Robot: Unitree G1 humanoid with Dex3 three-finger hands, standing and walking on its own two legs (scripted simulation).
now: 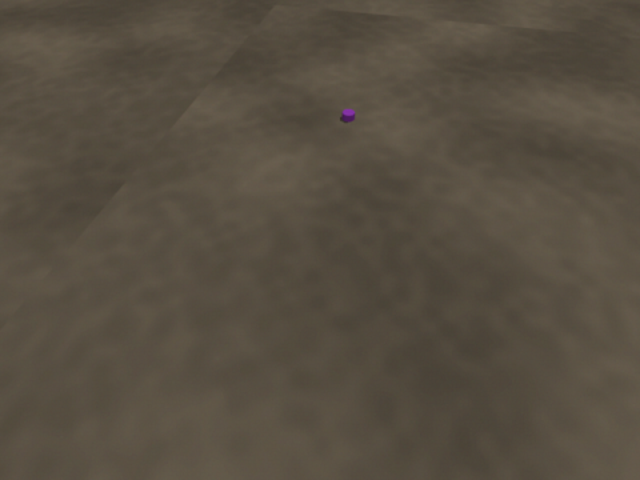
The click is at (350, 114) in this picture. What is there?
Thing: low tin
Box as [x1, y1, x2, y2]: [342, 109, 354, 121]
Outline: 343,110 343,120 353,120 354,111 351,109
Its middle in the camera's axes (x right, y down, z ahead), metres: +0.16 -0.71 +2.23
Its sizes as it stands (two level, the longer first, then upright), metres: 0.071 0.071 0.039
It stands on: the floor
